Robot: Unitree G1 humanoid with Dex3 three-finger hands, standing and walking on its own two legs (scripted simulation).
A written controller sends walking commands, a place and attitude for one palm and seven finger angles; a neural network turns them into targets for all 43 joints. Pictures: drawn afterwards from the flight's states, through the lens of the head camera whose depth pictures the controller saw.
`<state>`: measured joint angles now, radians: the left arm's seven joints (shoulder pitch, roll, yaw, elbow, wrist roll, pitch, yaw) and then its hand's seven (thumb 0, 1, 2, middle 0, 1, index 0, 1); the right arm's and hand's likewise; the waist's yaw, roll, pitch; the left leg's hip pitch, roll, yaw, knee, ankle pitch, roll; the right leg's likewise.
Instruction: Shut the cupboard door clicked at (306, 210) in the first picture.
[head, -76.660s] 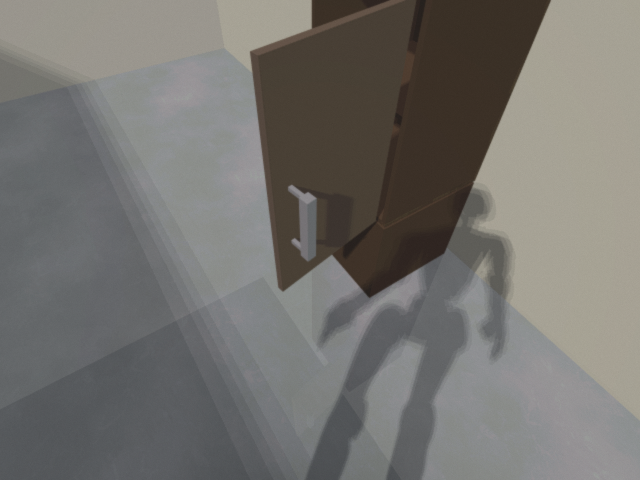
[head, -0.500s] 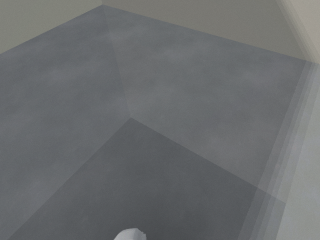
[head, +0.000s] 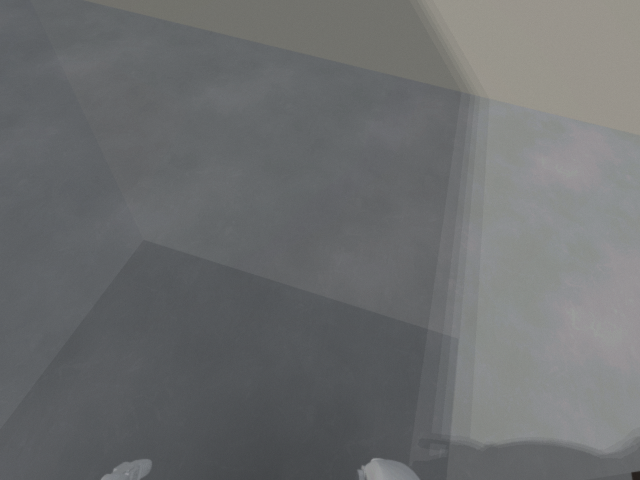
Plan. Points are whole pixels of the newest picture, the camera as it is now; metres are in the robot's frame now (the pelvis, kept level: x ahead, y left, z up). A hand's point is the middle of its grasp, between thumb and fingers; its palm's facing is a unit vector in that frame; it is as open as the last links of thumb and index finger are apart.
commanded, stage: turn to face it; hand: left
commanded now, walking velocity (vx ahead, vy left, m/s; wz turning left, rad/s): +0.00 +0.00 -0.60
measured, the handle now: out of the picture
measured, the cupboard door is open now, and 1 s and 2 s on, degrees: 21 21 21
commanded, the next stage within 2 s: none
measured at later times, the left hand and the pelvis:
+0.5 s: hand out of the picture +0.12 +0.14 -0.16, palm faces -0.26 -0.94 -0.23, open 7.4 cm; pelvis -0.01 -0.03 +0.00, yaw -17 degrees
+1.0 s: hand (245, 420) +0.21 +0.12 -0.16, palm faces -0.55 -0.80 -0.24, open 7.4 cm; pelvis +0.01 -0.01 -0.01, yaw -36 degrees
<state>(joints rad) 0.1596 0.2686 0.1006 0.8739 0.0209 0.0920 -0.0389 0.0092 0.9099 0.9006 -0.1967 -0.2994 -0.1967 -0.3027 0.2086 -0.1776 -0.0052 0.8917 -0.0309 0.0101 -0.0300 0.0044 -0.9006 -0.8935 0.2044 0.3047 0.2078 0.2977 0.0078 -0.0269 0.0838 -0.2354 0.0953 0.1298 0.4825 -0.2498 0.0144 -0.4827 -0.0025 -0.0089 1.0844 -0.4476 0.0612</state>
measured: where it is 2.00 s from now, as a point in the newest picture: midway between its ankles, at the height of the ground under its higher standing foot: outside the picture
